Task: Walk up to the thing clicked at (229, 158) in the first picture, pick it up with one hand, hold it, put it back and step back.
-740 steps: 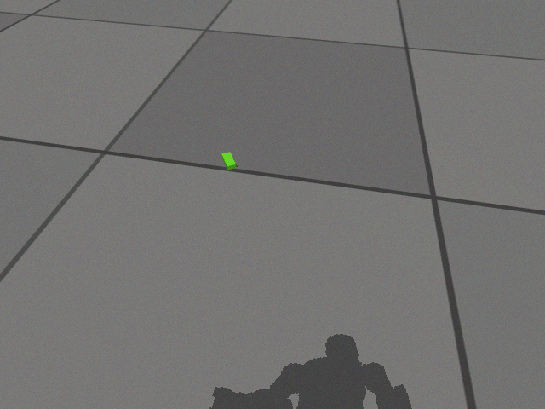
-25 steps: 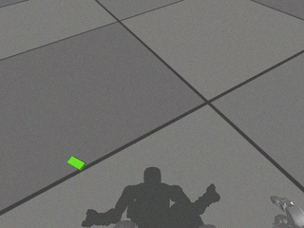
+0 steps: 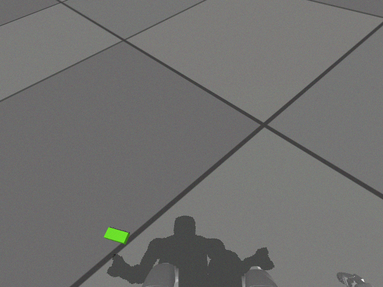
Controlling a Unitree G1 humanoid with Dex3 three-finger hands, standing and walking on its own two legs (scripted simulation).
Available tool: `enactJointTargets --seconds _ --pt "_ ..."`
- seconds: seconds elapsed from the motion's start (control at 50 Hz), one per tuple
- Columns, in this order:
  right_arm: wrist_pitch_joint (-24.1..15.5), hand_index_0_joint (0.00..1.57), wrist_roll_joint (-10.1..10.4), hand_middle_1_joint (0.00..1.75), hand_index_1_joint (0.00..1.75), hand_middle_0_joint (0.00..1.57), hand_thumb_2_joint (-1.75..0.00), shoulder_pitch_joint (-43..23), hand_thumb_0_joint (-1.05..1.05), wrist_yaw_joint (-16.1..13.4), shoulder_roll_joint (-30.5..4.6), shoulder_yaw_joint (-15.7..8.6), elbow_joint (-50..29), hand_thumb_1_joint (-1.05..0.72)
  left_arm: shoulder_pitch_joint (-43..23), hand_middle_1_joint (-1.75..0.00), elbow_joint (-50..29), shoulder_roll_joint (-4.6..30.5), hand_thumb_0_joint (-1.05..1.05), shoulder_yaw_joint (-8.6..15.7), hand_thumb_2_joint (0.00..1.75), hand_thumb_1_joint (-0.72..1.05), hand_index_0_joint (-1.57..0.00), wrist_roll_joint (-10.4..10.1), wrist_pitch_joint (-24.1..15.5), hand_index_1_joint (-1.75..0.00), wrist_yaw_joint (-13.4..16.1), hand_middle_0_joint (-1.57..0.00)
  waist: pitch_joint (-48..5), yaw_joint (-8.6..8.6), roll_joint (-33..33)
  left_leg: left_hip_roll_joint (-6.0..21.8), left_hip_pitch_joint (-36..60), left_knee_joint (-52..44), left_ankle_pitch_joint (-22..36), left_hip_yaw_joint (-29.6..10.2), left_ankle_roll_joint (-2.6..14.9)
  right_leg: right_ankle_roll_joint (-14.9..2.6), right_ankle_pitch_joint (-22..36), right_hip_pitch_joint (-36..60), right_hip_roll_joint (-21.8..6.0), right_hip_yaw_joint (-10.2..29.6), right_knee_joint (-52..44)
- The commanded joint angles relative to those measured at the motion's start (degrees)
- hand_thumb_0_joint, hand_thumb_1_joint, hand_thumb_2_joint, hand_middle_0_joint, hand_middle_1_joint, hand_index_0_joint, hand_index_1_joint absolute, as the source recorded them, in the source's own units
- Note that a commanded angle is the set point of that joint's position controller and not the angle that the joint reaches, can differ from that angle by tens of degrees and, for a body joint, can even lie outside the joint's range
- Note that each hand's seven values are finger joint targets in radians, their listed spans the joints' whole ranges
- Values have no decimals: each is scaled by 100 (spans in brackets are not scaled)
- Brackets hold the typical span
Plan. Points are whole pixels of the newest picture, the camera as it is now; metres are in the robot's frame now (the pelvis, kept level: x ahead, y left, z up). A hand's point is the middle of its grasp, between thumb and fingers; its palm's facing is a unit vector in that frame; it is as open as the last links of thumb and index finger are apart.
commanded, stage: walk up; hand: left
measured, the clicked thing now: (116, 235) +0.47 +0.48 -0.72
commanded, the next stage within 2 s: none
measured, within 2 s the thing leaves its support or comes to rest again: neither
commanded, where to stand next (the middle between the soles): +0.06 +0.40 m, yaw -19 degrees
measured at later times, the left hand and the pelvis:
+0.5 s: hand out of the picture +0.11 +0.52 -0.11, palm faces -0.16 -0.80 -0.58, open 7.4 cm; pelvis -0.01 +0.24 +0.00, yaw -9 degrees
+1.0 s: hand out of the picture +0.12 +0.77 -0.13, palm faces -0.27 -0.82 -0.51, open 7.4 cm; pelvis -0.02 +0.48 +0.00, yaw -17 degrees
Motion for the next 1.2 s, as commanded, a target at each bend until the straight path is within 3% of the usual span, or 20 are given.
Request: enactJointTargets --seconds 0.0,0.06,0.1,0.14,0.16,0.2,0.3,0.34,0.36,0.38,0.42,0.52,0.66,0.72,0.74,0.76,0.78,0.86,1.06,1.18 --pt "-103 20 -25 30 30 20 -90 75 0 48 -1026 -424 -569 -90 109 -30 -347 2378 0 853 90 90 -20 132 -83 -30 101 -20 -421 41 -1998 96 290 -925 -314 316 70 -1069 -1843 -389 -889 1645 -1855" --pt "-163 20 -14 30 30 20 -90 278 0 13 -1092 -480 -517 -90 77 -30 -309 2403 0 837 90 90 -20 99 -67 -30 98 -20 -716 30 -1885 -20 677 -1767 -539 534 139 -1081 -1216 -278 -1024 1875 -1484" --pt "-254 20 -64 30 30 20 -90 1234 0 -26 -1153 -565 -197 -90 -239 -30 -323 2050 0 688 90 90 -20 75 7 -30 105 -20 -1029 -524 -1034 -337 2103 -3212 -292 708 200 -579 -1103 -1078 -419 987 -79" --pt "-354 20 -70 30 30 20 -90 764 0 -160 -2186 -691 -403 -90 -582 -30 -431 1363 0 442 90 90 -20 -74 17 -30 254 -20 -298 -652 1687 1315 1452 -5496 -526 -2770 1033 -129 -2056 -2537 1046 297 2614" --pt "-391 20 -44 30 30 20 -90 80 0 -220 -2126 -674 -533 -90 -707 -30 -322 1516 0 387 90 90 -20 -65 -27 -30 306 -20 26 -436 956 1677 931 -5642 -311 -3232 1472 -215 -1805 -2282 590 529 3005" --pt "-420 20 -91 30 30 20 -90 -9 0 -292 -1522 -510 -582 -90 -273 -30 157 1615 0 487 90 90 -20 -220 -14 -30 222 -20 11 -325 -89 1056 1213 -4678 571 -1772 1125 -101 -1293 -2053 501 532 2925" --pt "-360 20 -108 30 30 20 -90 -12 0 -305 -1060 -324 -673 -90 419 -30 265 1229 0 388 90 90 -20 -352 -26 -30 86 -20 -504 -124 676 903 1698 -3874 3488 -657 1269 -111 -1028 -296 291 -298 918" --pt "-260 20 -82 30 30 20 -90 -428 0 -263 -966 -252 -868 -90 1218 -30 420 1218 0 429 90 90 -20 -310 -57 -30 131 -20 -726 420 34 455 1016 -2899 3378 21 828 -241 501 1391 264 -197 -1096" --pt "-254 20 -7 30 30 20 -90 -232 0 -260 -711 -169 -880 -90 1593 -30 432 1499 0 559 90 90 -20 -213 -71 -30 212 -20 -946 657 -594 99 493 -1900 2884 250 513 -175 759 2337 25 520 -1747" --pt "-244 20 32 30 30 20 -90 291 0 -258 -426 -89 -890 -90 1526 -30 184 1960 0 687 90 90 -20 -89 -68 -30 267 -20 -1182 457 -1686 -359 -976 -1010 -630 258 65 -692 1472 3459 -1402 2885 -1769" --pt "-86 20 -56 30 30 20 -90 320 0 -396 -1021 -311 -811 -90 744 -30 -200 2146 0 695 90 90 -20 -136 -26 -30 303 -20 -1360 242 -694 -108 -901 576 -1087 -522 18 -1858 743 2254 -2648 4170 -2154" --pt "-69 20 -69 30 30 20 -90 432 0 -205 -1075 -423 -534 -90 138 -30 -296 1899 0 641 90 90 -20 -57 -55 -30 196 -20 -508 -23 -1321 -13 -274 695 120 -279 -18 -1170 -569 350 -1219 2024 -1771" --pt "-29 20 29 30 30 20 -90 117 0 -98 -1013 -452 -477 -90 162 -30 -99 2338 0 835 90 90 -20 72 5 -30 119 -20 -539 242 -2145 -34 418 -1291 -813 459 30 -1030 -1793 -158 -960 2181 -1705" --pt "-159 20 128 30 30 20 -90 1491 0 -146 -987 -525 191 -90 -453 -30 -53 1900 0 650 90 90 -20 62 163 -30 67 -20 -1042 -455 -1450 -484 2302 -3248 -467 939 115 -476 -1820 -1052 -301 1150 -399" --pt "-229 20 25 30 30 20 -90 1665 0 -200 -1314 -562 252 -90 -429 -30 -4 1328 0 489 90 90 -20 24 208 -30 64 -20 -657 -652 81 158 2028 -4566 -1837 -498 352 -281 -1950 -1869 694 553 1524" --pt "-264 20 103 30 30 20 -90 704 0 -235 -2029 -618 -48 -90 -706 -30 -142 1218 0 415 90 90 -20 -59 157 -30 160 -20 -205 -461 1115 1448 857 -5665 -2652 -2827 1121 -78 -1667 -2244 989 441 2492" --pt "-321 20 143 30 30 20 -90 -242 0 -286 -2164 -587 -182 -90 -1009 -30 -56 1544 0 448 90 90 -20 -7 106 -30 185 -20 297 -263 378 2013 70 -6052 -2818 -3656 1667 -132 -1361 -1906 588 769 3070" --pt "-641 20 202 30 30 20 -90 -396 0 -503 -1545 -327 210 -90 -172 -30 724 1441 0 452 90 90 -20 -152 130 -30 -184 -20 193 95 -101 1152 1176 -5058 -1722 -2065 897 -48 -585 -1532 395 849 2629" --pt "-1206 20 292 30 30 20 -90 1022 0 -798 -1393 -193 972 -90 -737 -30 360 1181 0 434 90 90 -20 -50 403 -30 -576 -20 -325 -176 -197 1546 3788 -4820 3041 -1568 582 -13 -905 -1425 475 1179 1418" --pt "-1214 20 261 30 30 20 -90 1041 0 -798 -1202 -156 954 -90 -997 -30 303 930 0 282 90 90 -20 -145 429 -30 -654 -20 -336 -253 207 1181 3682 -4892 4086 -366 586 -56 -567 -916 397 715 926"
